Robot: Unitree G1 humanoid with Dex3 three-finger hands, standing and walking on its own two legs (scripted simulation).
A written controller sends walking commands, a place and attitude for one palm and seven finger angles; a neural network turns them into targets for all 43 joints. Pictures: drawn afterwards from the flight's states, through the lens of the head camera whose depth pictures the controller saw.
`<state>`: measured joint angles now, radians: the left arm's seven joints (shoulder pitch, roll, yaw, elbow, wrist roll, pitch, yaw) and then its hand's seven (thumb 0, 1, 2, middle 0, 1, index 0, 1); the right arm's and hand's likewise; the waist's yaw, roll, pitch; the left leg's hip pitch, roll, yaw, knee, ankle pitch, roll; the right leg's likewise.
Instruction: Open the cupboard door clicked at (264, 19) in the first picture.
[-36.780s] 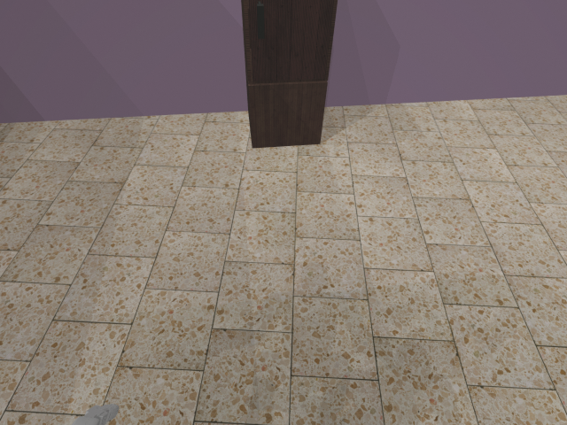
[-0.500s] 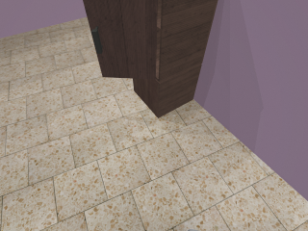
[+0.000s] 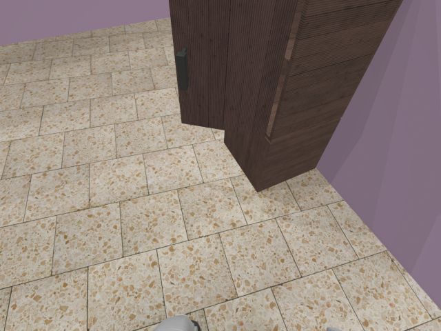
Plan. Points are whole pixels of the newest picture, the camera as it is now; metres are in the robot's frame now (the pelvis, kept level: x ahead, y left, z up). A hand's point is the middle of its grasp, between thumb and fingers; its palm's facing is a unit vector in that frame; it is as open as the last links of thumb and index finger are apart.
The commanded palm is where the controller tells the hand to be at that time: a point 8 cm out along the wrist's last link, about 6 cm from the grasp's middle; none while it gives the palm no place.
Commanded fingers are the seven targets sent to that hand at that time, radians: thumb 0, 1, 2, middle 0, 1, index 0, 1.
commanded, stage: take the last steps up to it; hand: left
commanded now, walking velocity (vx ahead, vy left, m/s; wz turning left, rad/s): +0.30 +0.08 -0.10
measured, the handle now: (184, 68) +0.88 +0.22 -0.04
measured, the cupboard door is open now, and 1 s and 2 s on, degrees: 53 53 53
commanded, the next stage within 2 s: come to a stop and stand still in 0.64 s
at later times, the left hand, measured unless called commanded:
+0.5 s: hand (145, 253) +0.28 +0.20 -0.14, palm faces -0.09 -0.98 -0.18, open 7.4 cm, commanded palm none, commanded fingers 0.00 0.90 0.90 -0.20 -0.30 -0.20 -0.30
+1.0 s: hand (154, 238) +0.33 +0.20 -0.17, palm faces -0.03 -0.98 -0.19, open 7.3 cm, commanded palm none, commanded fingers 0.00 0.90 0.90 -0.20 -0.30 -0.20 -0.30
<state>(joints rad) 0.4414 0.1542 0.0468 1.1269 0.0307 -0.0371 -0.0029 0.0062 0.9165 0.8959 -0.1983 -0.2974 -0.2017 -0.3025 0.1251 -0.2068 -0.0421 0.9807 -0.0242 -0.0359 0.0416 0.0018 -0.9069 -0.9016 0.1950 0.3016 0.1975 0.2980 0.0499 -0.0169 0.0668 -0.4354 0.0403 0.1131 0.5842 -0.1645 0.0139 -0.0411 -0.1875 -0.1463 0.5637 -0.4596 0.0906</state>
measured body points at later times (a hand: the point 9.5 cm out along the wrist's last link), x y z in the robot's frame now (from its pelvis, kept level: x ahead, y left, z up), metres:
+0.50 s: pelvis +0.16 +0.03 +0.02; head +0.18 +0.03 +0.47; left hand +0.28 +0.25 -0.12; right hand +0.07 -0.17 -0.13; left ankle +0.10 +0.10 -0.72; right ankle +0.23 -0.10 -0.68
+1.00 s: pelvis +0.29 +0.02 +0.01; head +0.30 +0.03 +0.46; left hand +0.33 +0.25 -0.15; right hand +0.35 -0.23 -0.13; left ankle +0.37 +0.12 -0.72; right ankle +0.25 -0.10 -0.72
